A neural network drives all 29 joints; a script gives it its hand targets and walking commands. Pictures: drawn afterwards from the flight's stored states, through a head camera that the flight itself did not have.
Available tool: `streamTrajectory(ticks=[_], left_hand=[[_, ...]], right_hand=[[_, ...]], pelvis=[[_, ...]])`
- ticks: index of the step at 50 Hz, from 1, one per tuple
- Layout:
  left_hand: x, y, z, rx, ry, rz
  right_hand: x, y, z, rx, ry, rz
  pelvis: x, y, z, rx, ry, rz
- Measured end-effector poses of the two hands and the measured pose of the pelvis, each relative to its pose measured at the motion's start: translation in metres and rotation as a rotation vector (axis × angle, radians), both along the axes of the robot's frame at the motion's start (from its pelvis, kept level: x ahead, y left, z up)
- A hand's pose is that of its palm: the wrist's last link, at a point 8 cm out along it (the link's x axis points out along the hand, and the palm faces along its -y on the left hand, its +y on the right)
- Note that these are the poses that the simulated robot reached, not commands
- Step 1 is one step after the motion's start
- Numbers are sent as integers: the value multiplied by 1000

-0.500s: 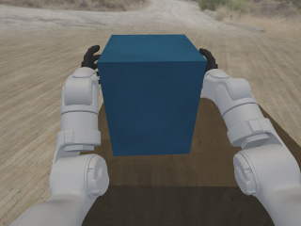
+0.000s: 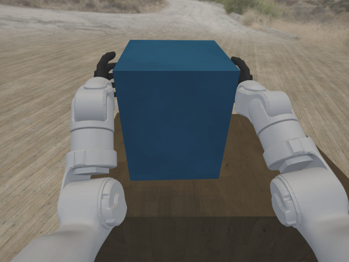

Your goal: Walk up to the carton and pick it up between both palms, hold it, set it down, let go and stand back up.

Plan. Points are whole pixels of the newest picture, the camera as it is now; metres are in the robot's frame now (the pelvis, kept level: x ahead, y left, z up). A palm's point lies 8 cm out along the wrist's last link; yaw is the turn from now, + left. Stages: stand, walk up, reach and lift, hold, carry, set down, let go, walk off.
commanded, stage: hold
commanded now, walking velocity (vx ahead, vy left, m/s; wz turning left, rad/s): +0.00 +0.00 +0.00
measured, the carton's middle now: (173, 108) +0.39 +0.01 +0.26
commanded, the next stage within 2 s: set down in 0.58 s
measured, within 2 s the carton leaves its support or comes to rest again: neither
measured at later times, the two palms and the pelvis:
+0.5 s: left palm (102, 89) +0.37 +0.16 +0.31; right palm (241, 92) +0.37 -0.14 +0.31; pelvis +0.00 +0.00 +0.00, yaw +0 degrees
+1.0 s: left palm (94, 72) +0.40 +0.17 +0.34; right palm (228, 88) +0.40 -0.12 +0.30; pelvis +0.01 +0.00 +0.00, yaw +2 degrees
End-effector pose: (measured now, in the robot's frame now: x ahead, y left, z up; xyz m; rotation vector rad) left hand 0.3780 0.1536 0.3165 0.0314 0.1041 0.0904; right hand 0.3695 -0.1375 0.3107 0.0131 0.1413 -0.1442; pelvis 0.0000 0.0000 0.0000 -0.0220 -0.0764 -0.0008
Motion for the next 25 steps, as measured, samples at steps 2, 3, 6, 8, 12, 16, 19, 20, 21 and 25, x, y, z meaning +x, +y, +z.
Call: streamTrajectory(ticks=[2,3,6,8,12,16,19,20,21,25], left_hand=[[0,-1,-2,2,3,-2],[0,-2,-2,2,3,-2],[0,-2,-3,-3,1,-1],[0,-1,-3,-8,1,2],[0,2,-3,-2,0,6],[-1,3,-1,-1,-9,8],[-2,4,0,-2,-13,8],[-2,4,-1,-2,-13,8],[-2,4,-1,-2,-11,7],[-3,2,-3,2,-6,4]], right_hand=[[0,-1,-1,0,3,-2],[0,-2,-2,-1,4,-2],[0,-2,-3,-6,2,1],[0,0,-3,-8,2,2],[1,2,-4,1,2,6],[1,3,-3,0,-7,9],[0,4,-3,-2,-11,9],[0,4,-3,0,-11,8],[-1,4,-3,2,-9,7],[-2,2,-4,8,-4,3]], pelvis=[[0,0,0,0,-1,-1],[0,0,0,0,-1,-1],[0,0,0,1,-1,-4],[0,0,0,1,1,-5],[0,0,0,1,4,-2],[0,0,0,0,4,2],[0,1,0,-1,-3,4],[0,1,0,-1,-6,5],[0,1,0,-1,-8,4],[0,2,0,-1,-11,2]])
